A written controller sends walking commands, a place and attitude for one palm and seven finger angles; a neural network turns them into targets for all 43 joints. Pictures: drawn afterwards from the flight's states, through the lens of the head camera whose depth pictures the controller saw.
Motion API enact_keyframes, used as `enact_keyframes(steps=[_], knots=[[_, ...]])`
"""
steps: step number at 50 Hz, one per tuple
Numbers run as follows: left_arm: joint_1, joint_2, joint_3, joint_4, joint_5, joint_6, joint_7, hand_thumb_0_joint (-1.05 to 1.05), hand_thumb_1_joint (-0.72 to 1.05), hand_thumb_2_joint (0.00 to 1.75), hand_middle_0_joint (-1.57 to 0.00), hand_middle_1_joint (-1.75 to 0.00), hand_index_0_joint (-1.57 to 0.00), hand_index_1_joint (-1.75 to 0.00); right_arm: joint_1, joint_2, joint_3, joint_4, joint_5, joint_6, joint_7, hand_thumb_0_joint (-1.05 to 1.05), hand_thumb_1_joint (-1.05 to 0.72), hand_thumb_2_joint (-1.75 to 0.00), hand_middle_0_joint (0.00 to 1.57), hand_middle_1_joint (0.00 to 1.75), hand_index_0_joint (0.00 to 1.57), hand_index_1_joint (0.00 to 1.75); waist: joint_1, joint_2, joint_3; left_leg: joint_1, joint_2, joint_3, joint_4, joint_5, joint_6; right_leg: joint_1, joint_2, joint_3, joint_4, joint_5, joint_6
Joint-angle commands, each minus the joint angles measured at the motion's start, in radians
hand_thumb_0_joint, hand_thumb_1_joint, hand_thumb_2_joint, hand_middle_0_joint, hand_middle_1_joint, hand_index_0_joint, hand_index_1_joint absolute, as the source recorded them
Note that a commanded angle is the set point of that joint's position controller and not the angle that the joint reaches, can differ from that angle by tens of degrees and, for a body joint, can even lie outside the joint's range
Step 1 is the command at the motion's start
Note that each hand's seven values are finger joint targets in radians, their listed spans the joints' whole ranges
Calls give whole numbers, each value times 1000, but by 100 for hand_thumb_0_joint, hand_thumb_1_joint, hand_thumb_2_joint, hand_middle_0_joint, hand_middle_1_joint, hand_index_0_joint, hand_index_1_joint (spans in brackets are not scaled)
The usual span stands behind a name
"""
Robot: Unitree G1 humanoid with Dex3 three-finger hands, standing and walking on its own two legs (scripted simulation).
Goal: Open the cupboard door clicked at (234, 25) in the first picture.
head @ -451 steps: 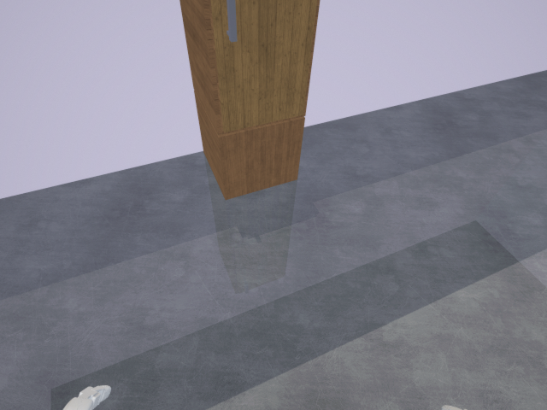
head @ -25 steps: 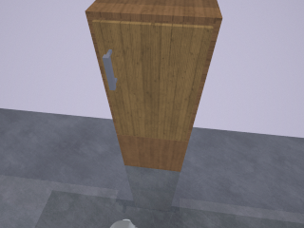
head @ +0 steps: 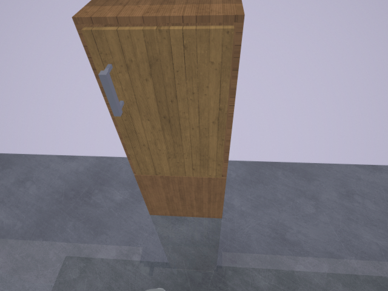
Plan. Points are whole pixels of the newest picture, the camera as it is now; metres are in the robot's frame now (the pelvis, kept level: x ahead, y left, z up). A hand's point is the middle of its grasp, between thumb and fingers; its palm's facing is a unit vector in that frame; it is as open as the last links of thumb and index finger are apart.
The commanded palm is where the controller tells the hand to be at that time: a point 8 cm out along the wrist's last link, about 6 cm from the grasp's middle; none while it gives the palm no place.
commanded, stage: come to a stop and stand still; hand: left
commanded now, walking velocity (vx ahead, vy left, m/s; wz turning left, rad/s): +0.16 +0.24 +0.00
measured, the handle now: (113, 90) +0.58 +0.27 +0.11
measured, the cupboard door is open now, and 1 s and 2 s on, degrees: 0 0 0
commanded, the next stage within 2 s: look again from close up in 0.80 s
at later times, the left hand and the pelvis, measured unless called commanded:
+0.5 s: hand out of the picture -0.03 +0.21 -0.16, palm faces +0.12 -0.97 -0.23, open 7.4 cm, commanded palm none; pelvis -0.01 +0.03 +0.01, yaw +2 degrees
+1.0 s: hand out of the picture +0.01 +0.22 -0.16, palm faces +0.01 -0.98 -0.21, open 7.3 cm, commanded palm none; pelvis +0.00 +0.04 +0.01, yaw +0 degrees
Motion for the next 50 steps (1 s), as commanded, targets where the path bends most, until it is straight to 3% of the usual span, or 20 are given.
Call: enact_keyframes(steps=[1, 3, 5, 9, 13, 17, 20, 21, 23, 24, 27, 29, 32, 34, 44, 45, 46, 47, 48, 50], knots=[[-1, 197, 34, -66, 2, -17, 0, 0, 90, 90, -20, -30, -20, -30, -23, -53, -8, -80, -10, -11, 19, 0, -90, -90, 20, 30, 20, 30, 3, -217, 133, -67, -21, -90, 250, -73, 21, -221, -309, 452, -584, -341, -120], [-21, 162, 26, -64, -5, -27, -5, 0, 90, 90, -20, -30, -20, -30, 73, -67, -11, -39, -13, -23, 25, 0, -90, -90, 20, 30, 20, 30, -24, -169, 97, -70, -26, -69, 281, 12, 14, -99, -241, 291, -504, -114, -97], [21, 155, 30, -61, -7, -32, -5, 0, 90, 90, -20, -30, -20, -30, 107, -67, -9, -30, -11, -31, 26, 0, -90, -90, 20, 30, 20, 30, -7, -146, 46, -91, -36, -55, 291, 32, 2, 25, -229, 230, -454, 54, -99], [139, 146, 34, -21, -7, -38, 2, 0, 90, 90, -20, -30, -20, -30, 78, -72, -4, -55, -8, -38, 17, 0, -90, -90, 20, 30, 20, 30, 45, -166, -33, -152, -38, -55, 256, -24, -20, 254, -270, 226, -375, 373, -144], [168, 151, 38, 2, -1, -34, 11, 0, 90, 90, -20, -30, -20, -30, 56, -58, 6, -69, 1, -36, 6, 0, -90, -90, 20, 30, 20, 30, 58, -194, -61, -101, -38, -51, 158, -105, -25, 285, -296, 238, -315, 616, -179], [111, 158, 37, 5, 3, -25, 7, 0, 90, 90, -20, -30, -20, -30, 94, -35, 14, -49, 9, -42, 4, 0, -90, -90, 20, 30, 20, 30, 29, -248, -73, 56, -58, -16, -14, -82, -10, 194, -251, 198, -308, 564, -154], [52, 135, 28, 11, -11, -16, 3, 0, 90, 90, -20, -30, -20, -30, 184, -31, 21, 1, 9, -55, -2, 0, -90, -90, 20, 30, 20, 30, -21, -219, -71, 292, -65, 13, -246, 133, 2, 31, -170, 133, -262, 349, -77], [52, 108, 19, 11, -16, -12, 1, 0, 90, 90, -20, -30, -20, -30, 196, -56, 20, 8, 7, -65, -6, 0, -90, -90, 20, 30, 20, 30, -25, -136, -81, 352, -19, -22, -283, 171, 15, -14, -126, 104, -210, 273, -49], [80, 33, 4, 11, -19, -4, -3, 0, 90, 90, -20, -30, -20, -30, 160, -141, 8, -8, -2, -71, -13, 0, -90, -90, 20, 30, 20, 30, -4, 120, -48, 269, 199, -240, -361, 228, 113, -58, -26, -10, -113, 31, 14], [74, 26, 1, 16, -12, -4, -4, 0, 90, 90, -20, -30, -20, -30, 121, -144, 10, -17, -2, -65, -13, 0, -90, -90, 20, 30, 20, 30, 5, 100, -1, 154, 213, -235, -400, 130, 138, -9, -19, -11, -74, -9, 17], [61, 30, -10, 52, -13, 1, -10, 0, 90, 90, -20, -30, -20, -30, 82, -87, 31, 3, -2, -76, -27, 0, -90, -90, 20, 30, 20, 30, 8, 195, 59, 177, 133, -164, -400, 297, 123, -14, -24, 0, -72, 47, 19], [96, 39, -13, 76, -15, -5, -10, 0, 90, 90, -20, -30, -20, -30, 93, -72, 34, 12, 3, -80, -33, 0, -90, -90, 20, 30, 20, 30, 14, 147, 30, 226, 108, -116, -337, 436, 114, 25, -33, 11, -146, 108, 19], [105, 66, -19, 101, -15, -17, -8, 0, 90, 90, -20, -30, -20, -30, 102, -65, 34, 18, 9, -82, -29, 0, -90, -90, 20, 30, 20, 30, 3, 40, -4, 247, 51, -72, -279, 357, 64, 87, -63, 57, -251, 320, 9], [80, 66, -21, 103, -14, -20, -7, 0, 90, 90, -20, -30, -20, -30, 118, -58, 31, 26, 10, -79, -26, 0, -90, -90, 20, 30, 20, 30, -11, -63, 18, 248, 46, -65, -278, 303, 51, 73, -68, 61, -260, 365, 5], [67, 64, -25, 109, -20, -24, -4, 0, 90, 90, -20, -30, -20, -30, 145, -54, 43, 66, 8, -91, -25, 0, -90, -90, 20, 30, 20, 30, -6, -16, -3, 254, 49, -63, -314, 288, 46, 116, -68, 57, -281, 336, 4], [140, 83, -36, 130, -5, -46, 39, 0, 90, 90, -20, -30, -20, -30, 78, -99, 41, -6, 14, -101, -11, 0, -90, -90, 20, 30, 20, 30, 10, -22, 49, 171, 60, -28, -134, 364, 24, 75, -106, 102, -242, 562, -4], [101, 115, -31, 84, -12, -57, 30, 0, 90, 90, -20, -30, -20, -30, 142, -51, 46, -19, 4, -96, -7, 0, -90, -90, 20, 30, 20, 30, -30, 16, -26, 179, 16, -50, -192, 167, 28, 101, -114, 113, -208, 442, -31], [66, 99, -37, 74, -14, -54, 19, 0, 90, 90, -20, -30, -20, -30, 156, -49, 50, -10, 1, -100, -8, 0, -90, -90, 20, 30, 20, 30, -26, 66, 15, 161, 27, -62, -238, 175, 41, 66, -88, 89, -197, 308, -36], [79, 91, -39, 69, -14, -50, 13, 0, 90, 90, -20, -30, -20, -30, 186, -59, 55, -12, -1, -105, -6, 0, -90, -90, 20, 30, 20, 30, -23, 95, -26, 155, 47, -77, -243, 204, 49, 86, -61, 64, -188, 209, -36], [78, 87, -34, 62, -15, -45, 6, 0, 90, 90, -20, -30, -20, -30, 191, -64, 54, -22, -4, -108, -7, 0, -90, -90, 20, 30, 20, 30, -17, 130, -69, 180, 64, -84, -248, 290, 66, 103, -34, 29, -148, 189, -30]])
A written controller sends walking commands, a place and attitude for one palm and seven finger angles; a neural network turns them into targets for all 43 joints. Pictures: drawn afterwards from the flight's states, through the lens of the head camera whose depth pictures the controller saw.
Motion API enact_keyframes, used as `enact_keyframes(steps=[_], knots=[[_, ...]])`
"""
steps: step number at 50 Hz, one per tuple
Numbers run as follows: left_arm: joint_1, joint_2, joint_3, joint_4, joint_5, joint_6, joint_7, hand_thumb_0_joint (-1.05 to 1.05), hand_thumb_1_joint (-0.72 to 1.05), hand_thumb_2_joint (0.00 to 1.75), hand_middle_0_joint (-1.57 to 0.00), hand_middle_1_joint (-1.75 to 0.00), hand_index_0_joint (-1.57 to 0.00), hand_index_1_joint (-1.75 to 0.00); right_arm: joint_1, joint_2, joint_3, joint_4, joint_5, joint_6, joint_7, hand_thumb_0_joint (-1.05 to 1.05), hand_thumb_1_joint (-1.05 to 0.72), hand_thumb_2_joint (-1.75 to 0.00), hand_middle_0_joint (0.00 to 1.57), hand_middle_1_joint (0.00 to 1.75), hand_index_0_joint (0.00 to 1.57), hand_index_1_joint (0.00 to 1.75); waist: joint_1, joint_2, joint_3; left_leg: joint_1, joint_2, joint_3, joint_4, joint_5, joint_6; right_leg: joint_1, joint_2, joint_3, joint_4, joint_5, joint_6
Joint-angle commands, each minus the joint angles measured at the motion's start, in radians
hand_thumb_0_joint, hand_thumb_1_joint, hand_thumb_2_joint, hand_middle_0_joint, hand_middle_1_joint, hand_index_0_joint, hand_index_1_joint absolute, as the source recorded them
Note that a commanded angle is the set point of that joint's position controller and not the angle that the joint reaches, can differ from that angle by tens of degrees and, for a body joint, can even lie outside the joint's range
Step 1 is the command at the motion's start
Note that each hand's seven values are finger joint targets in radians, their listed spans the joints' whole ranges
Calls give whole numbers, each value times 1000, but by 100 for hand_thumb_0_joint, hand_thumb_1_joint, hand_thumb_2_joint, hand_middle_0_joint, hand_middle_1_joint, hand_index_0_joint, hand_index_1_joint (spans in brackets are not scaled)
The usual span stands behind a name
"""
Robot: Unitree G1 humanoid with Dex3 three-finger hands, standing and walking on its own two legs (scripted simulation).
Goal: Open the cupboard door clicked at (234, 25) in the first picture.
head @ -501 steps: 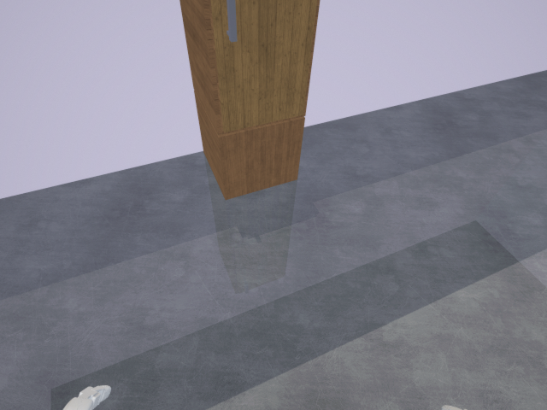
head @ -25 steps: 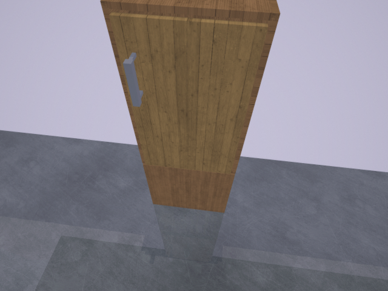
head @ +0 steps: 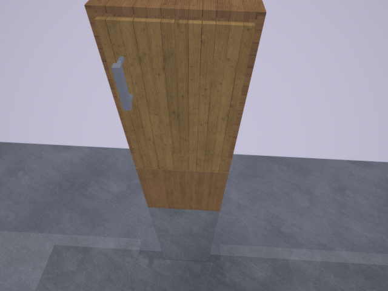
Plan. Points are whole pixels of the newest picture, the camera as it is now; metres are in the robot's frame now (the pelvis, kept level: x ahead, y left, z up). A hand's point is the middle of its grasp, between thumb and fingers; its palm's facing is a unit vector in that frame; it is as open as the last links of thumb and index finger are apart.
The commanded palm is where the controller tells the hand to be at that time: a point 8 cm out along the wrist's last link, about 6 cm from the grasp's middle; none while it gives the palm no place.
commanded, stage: look again from close up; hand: left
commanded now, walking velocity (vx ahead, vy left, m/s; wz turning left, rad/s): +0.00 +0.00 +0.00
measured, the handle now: (124, 84) +0.58 +0.22 +0.09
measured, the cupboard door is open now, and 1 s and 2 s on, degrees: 0 0 0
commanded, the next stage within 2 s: raise the hand with hooked fingers in 0.42 s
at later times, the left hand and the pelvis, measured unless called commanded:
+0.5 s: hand out of the picture +0.02 +0.15 -0.17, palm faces +0.02 -0.97 -0.23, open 7.3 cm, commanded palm none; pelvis +0.01 -0.03 +0.00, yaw +0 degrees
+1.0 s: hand out of the picture +0.13 +0.18 -0.04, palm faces +0.10 -0.99 +0.01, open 8.9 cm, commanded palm +0.13 +0.23 -0.01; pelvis -0.03 -0.03 -0.06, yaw +3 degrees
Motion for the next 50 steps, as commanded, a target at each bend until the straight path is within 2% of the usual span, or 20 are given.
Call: enact_keyframes(steps=[1, 4, 7, 25, 26, 27, 28, 29, 30, 31, 32, 33, 36, 37, 39, 40, 42, 46, 48, 50], knots=[[62, 113, 22, -47, 0, -13, -6, 0, 90, 90, -20, -30, -20, -30, 61, -104, -13, -65, -7, -29, -3, 0, -90, -90, 20, 30, 20, 30, 5, 130, -74, -40, 107, -98, -100, 301, 38, 59, -27, 11, 13, 66, -67], [43, 107, 20, -45, -2, -9, -13, 0, 90, 90, -20, -30, -20, -30, 73, -94, -11, -69, -4, -23, -6, 0, -90, -90, 20, 30, 20, 30, 2, 5, -10, -66, 92, -94, -111, 215, 41, 37, -36, 20, -6, 85, -65], [46, 102, 17, -40, -4, -7, -14, 0, 90, 90, -20, -30, -20, -30, 79, -90, -9, -56, -4, -19, -5, 0, -90, -90, 20, 30, 20, 30, 2, -30, 48, -79, 78, -86, -132, 128, 36, -1, -41, 42, -33, 67, -62], [56, 111, 33, -29, -3, -17, -16, 0, 90, 90, -20, -30, -20, -30, 80, -67, -8, 8, -5, -20, -11, 0, -90, -90, 20, 30, 20, 30, 1, -13, -22, 1, 73, -45, -108, 203, 17, 27, -57, 74, -46, 229, -74], [158, 135, 40, 10, -1, -27, 26, 0, 90, 90, -20, -30, -20, -30, -19, -121, -29, -53, 8, -17, -1, 0, -90, -90, 20, 30, 20, 30, 43, -223, -18, -112, 98, -24, 100, 178, -14, 78, -116, 127, -57, 624, -46], [-631, 347, 155, -1528, -196, -269, 10, 0, 88, 89, -20, -32, -20, -32, -28, -268, -46, -383, 58, -188, -50, 0, -90, -90, 20, 30, 20, 30, -75, 46, -505, 120, -26, -27, -46, 330, 36, 154, -27, 82, 27, 517, -66], [-120, 279, 167, -1234, -114, -207, 46, 0, 85, 88, -20, -33, -20, -33, -101, -172, -32, -324, 36, -270, -91, 0, -90, -90, 20, 30, 20, 30, 24, 227, -465, 158, -17, -1, -53, 470, 43, 154, 22, 45, 65, 356, -87], [-100, 197, 119, -1157, -146, -157, 95, 0, 83, 87, -21, -34, -21, -34, -104, -177, -40, -262, 47, -298, -93, 0, -90, -90, 20, 30, 20, 30, -5, 253, -350, 86, -6, -14, -34, 381, 11, 64, 25, -3, 33, 215, -74], [177, -28, -1, -981, -154, -63, 81, 0, 81, 86, -21, -36, -21, -36, -73, -128, -38, -267, 62, -302, -82, 0, -90, -90, 20, 30, 20, 30, -17, 143, -221, 10, 2, -23, -41, 341, 16, 6, 26, -30, 12, 187, -58], [15, 18, 26, -1193, -189, -94, 57, 0, 78, 85, -21, -37, -21, -37, -103, -168, -42, -347, 68, -323, -80, 0, -90, -90, 20, 30, 20, 30, -25, 100, -121, -32, -10, -47, -23, 299, 16, -33, 23, -29, 10, 191, -48], [19, 103, 118, -1203, -177, -143, 39, 0, 76, 84, -21, -39, -21, -39, -87, -188, -66, -362, 50, -336, -83, 0, -90, -90, 20, 30, 20, 30, -45, 13, -148, -50, -18, -36, 14, 253, 20, -84, 27, -43, 6, 135, -42], [55, 89, 130, -1135, -170, -195, 12, 0, 74, 83, -21, -40, -21, -40, -85, -186, -72, -386, 35, -346, -81, 0, -90, -90, 20, 30, 20, 30, -46, -104, -82, -130, -27, -41, 45, 207, 24, -151, 35, -59, 20, 76, -33], [362, 39, 200, -866, -214, -347, -150, 0, 67, 80, -22, -45, -22, -45, -118, -172, -95, -474, 23, -347, -44, 0, -90, -90, 20, 30, 20, 30, 52, -317, -39, -349, -51, -36, 158, 100, 5, -230, 35, -27, 112, -38, -29], [411, 32, 207, -860, -239, -417, -218, 0, 64, 79, -22, -47, -22, -47, -129, -174, -100, -505, 24, -342, -28, 0, -90, -90, 20, 30, 20, 30, 63, -342, -51, -413, -56, -37, 197, 82, -3, -226, 27, -5, 149, -14, -28], [422, 102, 281, -840, -272, -524, -363, 0, 60, 77, -22, -50, -22, -50, -146, -196, -118, -571, 32, -332, 3, 0, -90, -90, 20, 30, 20, 30, 84, -231, -131, -456, -71, -24, 282, 90, -14, -190, 5, 46, 227, 102, -42], [374, 127, 279, -884, -282, -566, -435, 0, 57, 76, -22, -51, -22, -51, -160, -208, -114, -606, 31, -330, 13, 0, -90, -90, 20, 30, 20, 30, 70, -149, -171, -467, -76, -19, 319, 95, -14, -197, -4, 56, 259, 140, -50], [320, 190, 325, -979, -290, -556, -496, 0, 53, 74, -23, -54, -23, -54, -177, -209, -111, -670, 41, -315, 12, 0, -90, -90, 20, 30, 20, 30, 83, -45, -270, -486, -84, 5, 356, 93, 0, -195, -6, 82, 288, 126, -52], [86, 201, 347, -1260, -357, -527, -462, 0, 43, 70, -23, -60, -23, -60, -137, -187, -100, -734, 40, -299, -12, 0, -90, -90, 20, 30, 20, 30, 36, 52, -351, -455, -69, -10, 399, 57, 14, -273, 22, 82, 302, -29, -43], [-48, 192, 311, -1402, -348, -564, -413, 0, 39, 68, -24, -63, -24, -63, -98, -180, -85, -711, 31, -302, -20, 0, -90, -90, 20, 30, 20, 30, -3, 116, -357, -423, -48, -38, 419, 64, 18, -336, 44, 50, 348, -14, -51], [-144, 192, 264, -1466, -320, -591, -386, 0, 34, 66, -24, -66, -24, -66, -71, -195, -75, -685, 25, -304, -33, 0, -90, -90, 20, 30, 20, 30, -47, 77, -344, -430, -26, -68, 439, 25, 26, -417, 63, 30, 378, -65, -56]])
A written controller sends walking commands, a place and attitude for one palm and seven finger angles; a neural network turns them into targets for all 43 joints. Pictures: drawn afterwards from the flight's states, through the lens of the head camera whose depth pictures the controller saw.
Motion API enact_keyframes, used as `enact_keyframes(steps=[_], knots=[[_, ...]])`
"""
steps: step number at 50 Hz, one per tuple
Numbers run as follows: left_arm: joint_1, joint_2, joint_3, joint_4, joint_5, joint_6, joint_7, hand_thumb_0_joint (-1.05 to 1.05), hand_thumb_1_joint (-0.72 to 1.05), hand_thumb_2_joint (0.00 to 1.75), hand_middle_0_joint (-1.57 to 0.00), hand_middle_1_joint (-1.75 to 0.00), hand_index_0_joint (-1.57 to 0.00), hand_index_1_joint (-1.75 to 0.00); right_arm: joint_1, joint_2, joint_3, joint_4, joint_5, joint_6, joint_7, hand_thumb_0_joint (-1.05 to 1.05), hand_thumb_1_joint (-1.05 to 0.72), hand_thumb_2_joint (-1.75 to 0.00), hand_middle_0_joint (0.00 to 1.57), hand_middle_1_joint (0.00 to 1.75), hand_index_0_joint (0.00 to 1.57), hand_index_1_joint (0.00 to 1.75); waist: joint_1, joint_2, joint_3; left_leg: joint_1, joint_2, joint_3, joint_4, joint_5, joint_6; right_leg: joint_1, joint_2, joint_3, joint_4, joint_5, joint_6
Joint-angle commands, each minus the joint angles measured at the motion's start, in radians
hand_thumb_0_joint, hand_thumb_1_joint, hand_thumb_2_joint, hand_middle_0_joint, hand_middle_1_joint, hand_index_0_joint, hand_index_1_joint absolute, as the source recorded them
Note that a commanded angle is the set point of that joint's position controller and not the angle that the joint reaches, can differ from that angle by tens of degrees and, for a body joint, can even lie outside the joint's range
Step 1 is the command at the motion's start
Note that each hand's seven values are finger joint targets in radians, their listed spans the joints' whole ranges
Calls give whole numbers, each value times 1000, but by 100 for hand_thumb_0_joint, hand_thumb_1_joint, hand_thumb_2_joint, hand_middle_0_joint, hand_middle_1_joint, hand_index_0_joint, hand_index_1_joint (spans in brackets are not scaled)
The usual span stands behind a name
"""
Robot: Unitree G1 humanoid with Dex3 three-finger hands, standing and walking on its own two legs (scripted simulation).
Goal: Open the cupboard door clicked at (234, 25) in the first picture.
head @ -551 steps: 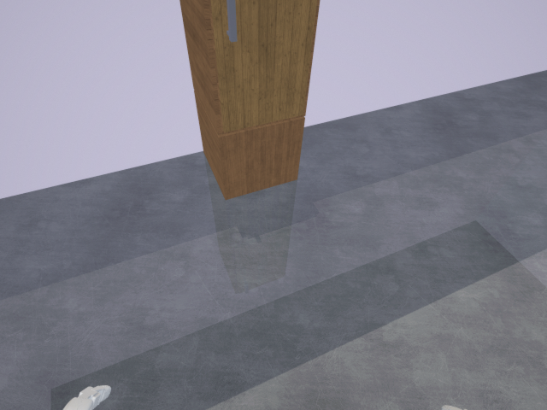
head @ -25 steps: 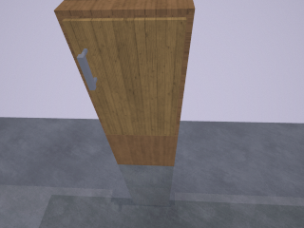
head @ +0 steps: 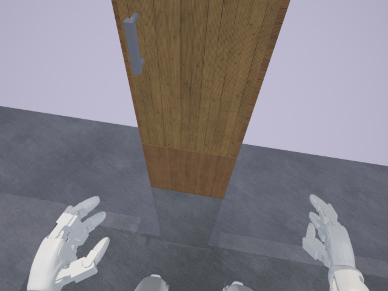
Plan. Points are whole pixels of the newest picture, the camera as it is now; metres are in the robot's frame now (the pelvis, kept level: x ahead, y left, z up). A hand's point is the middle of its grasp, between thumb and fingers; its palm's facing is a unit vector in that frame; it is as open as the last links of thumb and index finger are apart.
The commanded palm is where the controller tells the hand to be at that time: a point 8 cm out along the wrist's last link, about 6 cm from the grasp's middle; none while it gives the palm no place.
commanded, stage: raise the hand with hooked fingers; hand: left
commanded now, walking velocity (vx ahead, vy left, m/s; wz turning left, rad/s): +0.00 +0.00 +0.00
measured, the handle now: (136, 45) +0.63 +0.23 +0.16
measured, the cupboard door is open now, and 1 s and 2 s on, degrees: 0 0 0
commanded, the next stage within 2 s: move the hooked fingers beside the handle in 1.62 s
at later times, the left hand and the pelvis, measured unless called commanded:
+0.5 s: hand (63, 201) +0.23 +0.25 +0.10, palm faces +0.04 -0.99 -0.10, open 12.0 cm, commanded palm +0.21 +0.30 +0.11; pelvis -0.01 +0.03 +0.02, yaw +0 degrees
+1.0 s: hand (48, 150) +0.29 +0.28 +0.15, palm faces +0.02 -1.00 -0.06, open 13.9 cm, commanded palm +0.27 +0.33 +0.16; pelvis +0.01 +0.02 +0.04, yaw +0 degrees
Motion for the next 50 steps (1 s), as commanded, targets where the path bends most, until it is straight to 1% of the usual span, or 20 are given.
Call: enact_keyframes(steps=[1, 4, 5, 7, 9, 12, 14, 16, 18, 23, 25, 28, 29, 32, 33, 36, 39, 43, 48, 50], knots=[[-350, 135, 9, -463, -6, -161, 44, 0, 32, 65, -24, -68, -24, -68, 73, -70, 9, -57, -7, -42, -19, 0, -90, -90, 20, 30, 20, 30, -111, 121, -196, 65, -48, -4, -81, 187, 66, 40, 65, 64, -128, 120, -12], [-370, 141, -52, -426, 12, -105, 9, 0, 25, 62, -25, -72, -25, -72, 63, -94, 30, -42, 2, -57, -26, 0, -90, -90, 20, 30, 20, 30, -125, 199, -171, 74, -45, -28, -96, 166, 66, 19, 73, 41, -125, 106, -17], [-365, 162, -52, -409, 26, -65, -2, 0, 22, 61, -25, -74, -25, -74, 66, -94, 30, -42, 9, -58, -28, 0, -90, -90, 20, 30, 20, 30, -124, 184, -181, 84, -44, -34, -115, 152, 66, 31, 69, 35, -141, 94, -12], [-274, 206, 6, -318, 35, 44, -15, 0, 18, 59, -25, -76, -25, -76, 54, -93, 31, -49, 19, -55, -33, 0, -90, -90, 20, 30, 20, 30, -93, 127, -200, 68, -48, -37, -157, 140, 65, 93, 63, 29, -176, 79, -6], [-175, 257, 109, -211, 14, 164, -14, 0, 13, 57, -25, -80, -25, -80, 22, -87, 35, -60, 26, -37, -37, 0, -90, -90, 20, 30, 20, 30, -38, 83, -203, 50, -53, -34, -200, 151, 59, 168, 65, 19, -198, 77, -8], [-142, 237, 161, -294, -50, 247, 22, 0, 6, 54, -26, -84, -26, -84, -17, -64, 50, -103, 28, -13, -40, 0, -90, -90, 20, 30, 20, 30, 3, 40, -225, 66, -57, -21, -254, 179, 46, 245, 55, -5, -216, 95, 1], [-163, 242, 196, -344, -76, 241, 69, 0, 1, 52, -26, -87, -26, -87, -24, -54, 59, -106, 22, -15, -39, 0, -90, -90, 20, 30, 20, 30, 14, 46, -193, 77, -54, -26, -278, 182, 41, 251, 65, -15, -224, 84, -4], [-204, 258, 211, -382, -68, 195, 113, 0, -3, 50, -27, -90, -27, -90, 15, -58, 60, -91, 17, -25, -33, 0, -90, -90, 20, 30, 20, 30, -6, 56, -163, 94, -46, -29, -298, 171, 37, 223, 68, -21, -233, 67, -5], [-244, 237, 167, -391, -39, 141, 132, 0, -8, 48, -27, -93, -27, -93, 44, -64, 58, -75, 13, -41, -27, 0, -90, -90, 20, 30, 20, 30, -34, 75, -132, 107, -44, -24, -299, 160, 40, 189, 69, -14, -242, 60, -4], [-388, 251, 98, -297, -11, 103, 58, 0, -20, 43, -28, -100, -28, -100, 82, -102, 58, -38, 23, -73, -37, 0, -90, -90, 20, 30, 20, 30, -86, 105, -96, 131, -48, -26, -310, 61, 48, 162, 63, 10, -280, 0, -1], [-436, 302, 132, -261, -29, 125, 13, 0, -24, 41, -28, -103, -28, -103, 78, -114, 56, -31, 31, -79, -51, 0, -90, -90, 20, 30, 20, 30, -81, 78, -106, 143, -52, -25, -315, 63, 53, 200, 59, 23, -310, -5, 0], [-472, 379, 213, -250, -50, 156, -19, 0, -31, 38, -29, -108, -29, -108, 64, -118, 59, -29, 33, -83, -66, 0, -90, -90, 20, 30, 20, 30, -50, 105, -164, 189, -55, -24, -330, 137, 55, 274, 55, 26, -326, 55, -4], [-482, 405, 240, -247, -58, 168, -23, 0, -34, 37, -29, -110, -29, -110, 62, -119, 62, -26, 31, -80, -68, 0, -90, -90, 20, 30, 20, 30, -41, 143, -159, 207, -55, -25, -334, 164, 53, 288, 63, 22, -325, 83, -10], [-491, 401, 276, -252, -87, 180, -15, 0, -41, 34, -29, -114, -29, -114, 55, -105, 66, -29, 29, -78, -69, 0, -90, -90, 20, 30, 20, 30, -27, 144, -171, 251, -55, -18, -348, 269, 48, 340, 63, 9, -330, 207, -10], [-488, 389, 271, -245, -90, 184, -13, 0, -43, 33, -29, -115, -29, -115, 54, -102, 68, -27, 29, -79, -66, 0, -90, -90, 20, 30, 20, 30, -25, 173, -168, 264, -56, -13, -350, 301, 45, 348, 64, 8, -330, 248, -11], [-523, 383, 261, -162, -90, 224, -27, 0, -50, 30, -30, -120, -30, -120, 59, -110, 72, -23, 29, -65, -62, 0, -90, -90, 20, 30, 20, 30, -36, 124, -108, 257, -55, -8, -361, 317, 45, 351, 69, 7, -349, 291, -8], [-581, 376, 226, -107, -75, 270, -61, 0, -50, 30, -30, -120, -30, -120, 59, -117, 75, -27, 33, -54, -65, 0, -90, -90, 20, 30, 20, 30, -43, 147, -78, 275, -57, -1, -375, 312, 49, 354, 70, 16, -371, 294, -9], [-664, 432, 259, -110, -69, 301, -93, 0, -50, 30, -30, -120, -30, -120, 58, -120, 76, -31, 35, -42, -76, 0, -90, -90, 20, 30, 20, 30, -47, 83, -138, 313, -55, -2, -386, 339, 55, 390, 66, 19, -392, 326, -2], [-773, 511, 344, -130, -87, 264, -96, 0, -50, 30, -30, -120, -30, -120, 50, -110, 86, -22, 27, -36, -84, 0, -90, -90, 20, 30, 20, 30, -36, 124, -208, 381, -56, 0, -397, 412, 52, 451, 67, 26, -399, 403, -7], [-797, 521, 351, -92, -92, 265, -104, 0, -50, 30, -30, -120, -30, -120, 49, -109, 90, -15, 25, -32, -86, 0, -90, -90, 20, 30, 20, 30, -34, 124, -188, 383, -56, 0, -406, 426, 52, 461, 69, 26, -407, 423, -9]])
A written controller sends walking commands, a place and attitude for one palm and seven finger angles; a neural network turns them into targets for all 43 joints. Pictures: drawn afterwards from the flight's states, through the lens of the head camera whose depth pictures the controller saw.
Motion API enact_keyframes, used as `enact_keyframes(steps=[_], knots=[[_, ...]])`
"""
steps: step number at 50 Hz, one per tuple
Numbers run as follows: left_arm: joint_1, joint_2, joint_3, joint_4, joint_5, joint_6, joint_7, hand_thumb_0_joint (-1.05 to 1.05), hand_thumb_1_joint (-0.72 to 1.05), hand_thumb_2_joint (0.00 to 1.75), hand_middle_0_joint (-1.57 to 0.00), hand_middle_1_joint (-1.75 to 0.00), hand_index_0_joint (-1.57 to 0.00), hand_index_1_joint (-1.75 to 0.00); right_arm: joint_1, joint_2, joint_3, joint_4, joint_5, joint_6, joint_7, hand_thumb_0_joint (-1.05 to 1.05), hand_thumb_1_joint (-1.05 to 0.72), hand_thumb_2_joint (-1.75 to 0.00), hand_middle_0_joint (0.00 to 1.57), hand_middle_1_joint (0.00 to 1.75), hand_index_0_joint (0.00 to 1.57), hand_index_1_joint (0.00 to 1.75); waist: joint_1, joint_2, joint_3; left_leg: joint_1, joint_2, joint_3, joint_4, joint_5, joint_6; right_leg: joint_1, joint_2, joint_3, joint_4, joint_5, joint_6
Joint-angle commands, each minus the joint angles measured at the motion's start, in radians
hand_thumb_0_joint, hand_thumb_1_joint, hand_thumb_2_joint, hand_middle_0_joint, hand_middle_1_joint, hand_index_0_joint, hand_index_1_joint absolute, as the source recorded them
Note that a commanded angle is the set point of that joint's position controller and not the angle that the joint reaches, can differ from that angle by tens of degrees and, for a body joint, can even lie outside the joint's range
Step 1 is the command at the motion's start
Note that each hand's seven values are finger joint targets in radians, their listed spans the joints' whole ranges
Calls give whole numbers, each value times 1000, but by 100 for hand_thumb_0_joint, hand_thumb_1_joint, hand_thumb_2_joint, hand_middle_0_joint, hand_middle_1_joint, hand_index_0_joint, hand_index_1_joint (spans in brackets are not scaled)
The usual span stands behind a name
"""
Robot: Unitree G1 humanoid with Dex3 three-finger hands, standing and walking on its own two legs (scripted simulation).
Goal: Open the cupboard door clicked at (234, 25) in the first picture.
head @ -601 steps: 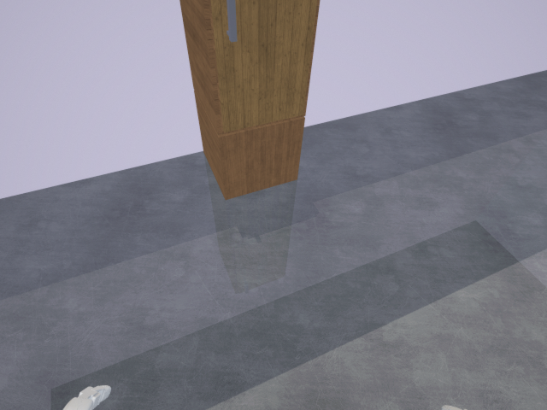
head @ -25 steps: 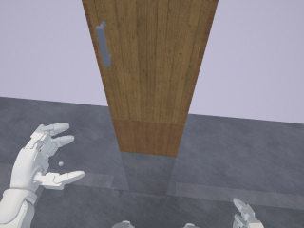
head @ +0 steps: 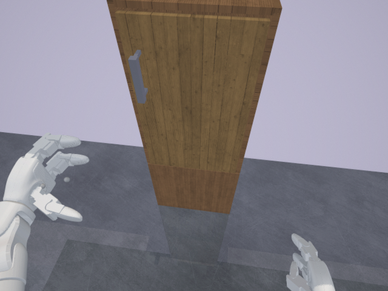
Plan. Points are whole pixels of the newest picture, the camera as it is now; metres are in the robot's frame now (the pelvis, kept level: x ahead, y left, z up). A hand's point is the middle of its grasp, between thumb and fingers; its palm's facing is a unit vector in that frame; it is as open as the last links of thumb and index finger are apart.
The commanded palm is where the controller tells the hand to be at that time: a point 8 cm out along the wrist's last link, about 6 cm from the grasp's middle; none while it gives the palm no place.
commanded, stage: raise the hand with hooked fingers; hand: left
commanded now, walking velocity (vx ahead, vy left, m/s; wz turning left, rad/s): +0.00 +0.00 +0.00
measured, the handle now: (140, 77) +0.61 +0.21 +0.11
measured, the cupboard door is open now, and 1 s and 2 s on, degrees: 0 0 0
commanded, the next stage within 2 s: move the hooked fingers beside the handle in 0.62 s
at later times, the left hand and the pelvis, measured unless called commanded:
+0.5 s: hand (68, 163) +0.30 +0.27 +0.13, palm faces +0.03 -1.00 -0.04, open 14.0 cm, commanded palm +0.27 +0.31 +0.13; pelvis +0.00 +0.00 +0.01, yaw -1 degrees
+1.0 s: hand (77, 150) +0.33 +0.27 +0.13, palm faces -0.01 -1.00 -0.01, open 14.0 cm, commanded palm +0.31 +0.31 +0.13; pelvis -0.01 +0.00 +0.00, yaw +0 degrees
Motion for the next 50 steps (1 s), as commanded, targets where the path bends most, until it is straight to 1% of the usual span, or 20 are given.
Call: enact_keyframes(steps=[1, 4, 7, 9, 15, 17, 18, 19, 23, 24, 27, 30, 36, 38, 39, 42, 44, 45, 46, 50], knots=[[-319, 304, 143, -186, -37, -87, -11, 0, -50, 30, -30, -120, -30, -120, -51, -138, -64, -126, 3, -53, -18, 0, -90, -90, 20, 30, 20, 30, -22, 63, -234, 99, -54, -7, -133, 320, 30, 145, 53, 29, -93, 295, -31], [-342, 298, 121, -83, -35, -45, -39, 0, -50, 30, -30, -120, -30, -120, -48, -145, -63, -119, 8, -41, -21, 0, -90, -90, 20, 30, 20, 30, -23, 39, -181, 88, -55, -4, -147, 302, 33, 137, 52, 32, -115, 287, -31], [-352, 298, 104, -23, -25, -5, -63, 0, -50, 30, -30, -120, -30, -120, -45, -150, -66, -125, 13, -29, -23, 0, -90, -90, 20, 30, 20, 30, -23, 27, -187, 86, -57, -3, -161, 286, 34, 130, 44, 33, -126, 269, -28], [-311, 280, 96, 9, -35, 10, -79, 0, -50, 30, -30, -120, -30, -120, -41, -152, -66, -136, 12, -24, -15, 0, -90, -90, 20, 30, 20, 30, -11, -23, -177, 72, -58, -2, -161, 288, 35, 144, 45, 36, -127, 273, -29], [-345, 359, 180, -128, -38, -51, -41, 0, -50, 30, -30, -120, -30, -120, -50, -148, -72, -163, 1, -26, 0, 0, -90, -90, 20, 30, 20, 30, 6, 7, -253, 99, -58, 3, -167, 303, 36, 173, 47, 43, -119, 268, -31], [-340, 339, 179, -137, -36, -75, -19, 0, -50, 30, -30, -120, -30, -120, -44, -142, -73, -157, 2, -28, -2, 0, -90, -90, 20, 30, 20, 30, 0, 24, -238, 104, -57, 7, -174, 296, 34, 165, 47, 40, -124, 262, -30], [-345, 342, 183, -151, -31, -86, -8, 0, -50, 30, -30, -120, -30, -120, -43, -141, -74, -154, 1, -30, -3, 0, -90, -90, 20, 30, 20, 30, 2, 59, -245, 114, -56, 8, -177, 305, 33, 169, 47, 39, -120, 269, -33], [-363, 356, 182, -168, -26, -90, -2, 0, -50, 30, -30, -120, -30, -120, -41, -144, -71, -153, -3, -30, -4, 0, -90, -90, 20, 30, 20, 30, 1, 60, -243, 117, -56, 9, -176, 312, 34, 176, 52, 40, -119, 273, -35], [-360, 307, 133, -123, -10, -73, -8, 0, -50, 30, -30, -120, -30, -120, -38, -142, -73, -140, 4, -31, -14, 0, -90, -90, 20, 30, 20, 30, -16, 96, -210, 123, -55, 13, -187, 281, 34, 149, 45, 40, -136, 256, -31], [-365, 294, 117, -109, -16, -62, -18, 0, -50, 30, -30, -120, -30, -120, -37, -145, -71, -141, 4, -30, -16, 0, -90, -90, 20, 30, 20, 30, -20, 61, -188, 114, -55, 10, -188, 275, 35, 151, 51, 40, -141, 251, -32], [-366, 288, 106, -84, -17, -43, -38, 0, -50, 30, -30, -120, -30, -120, -41, -148, -73, -136, 9, -30, -22, 0, -90, -90, 20, 30, 20, 30, -25, 33, -183, 111, -54, 7, -192, 258, 37, 143, 47, 38, -148, 239, -27], [-362, 313, 130, -57, -27, -34, -48, 0, -50, 30, -30, -120, -30, -120, -44, -149, -69, -139, 7, -27, -21, 0, -90, -90, 20, 30, 20, 30, -16, -3, -179, 94, -57, 5, -190, 244, 37, 147, 47, 44, -151, 221, -27], [-369, 315, 141, -75, -32, -57, -43, 0, -50, 30, -30, -120, -30, -120, -49, -145, -69, -142, 4, -29, -15, 0, -90, -90, 20, 30, 20, 30, -13, 18, -211, 103, -57, 9, -179, 261, 36, 156, 46, 49, -142, 242, -28], [-441, 304, 115, -79, -21, -67, -37, 0, -50, 30, -30, -120, -30, -120, -51, -143, -66, -136, 4, -29, -18, 0, -90, -90, 20, 30, 20, 30, -27, 59, -209, 112, -57, 8, -181, 251, 33, 135, 47, 45, -140, 231, -29], [-477, 332, 129, -65, -19, -68, -32, 0, -50, 30, -30, -120, -30, -120, -43, -148, -66, -129, 3, -26, -20, 0, -90, -90, 20, 30, 20, 30, -33, 36, -185, 105, -54, 2, -180, 244, 33, 128, 53, 46, -143, 217, -32], [-579, 299, 71, -2, 1, -71, -30, 0, -50, 30, -30, -120, -30, -120, -36, -149, -65, -112, 8, -25, -30, 0, -90, -90, 20, 30, 20, 30, -59, 57, -154, 101, -54, -3, -186, 186, 32, 71, 49, 44, -153, 150, -29], [-659, 320, 62, 73, 11, -69, -27, 0, -50, 30, -30, -120, -30, -120, -24, -159, -64, -98, 7, -19, -38, 0, -90, -90, 20, 30, 20, 30, -70, 22, -141, 77, -53, -9, -184, 140, 32, 55, 50, 50, -161, 87, -28], [-704, 326, 52, 94, 20, -70, -30, 0, -50, 30, -30, -120, -30, -120, -23, -160, -63, -95, 9, -18, -40, 0, -90, -90, 20, 30, 20, 30, -79, 38, -152, 77, -53, -9, -182, 125, 34, 42, 45, 55, -163, 69, -27], [-729, 343, 60, 131, 26, -74, -29, 0, -50, 30, -30, -120, -30, -120, -13, -164, -64, -86, 9, -17, -41, 0, -90, -90, 20, 30, 20, 30, -81, 21, -160, 73, -54, -13, -179, 129, 34, 45, 43, 54, -159, 74, -28], [-775, 407, 97, 181, 45, -102, -34, 0, -50, 30, -30, -120, -30, -120, 6, -167, -64, -90, 1, -7, -31, 0, -90, -90, 20, 30, 20, 30, -57, 74, -278, 78, -58, -13, -158, 205, 30, 99, 40, 55, -121, 160, -38]])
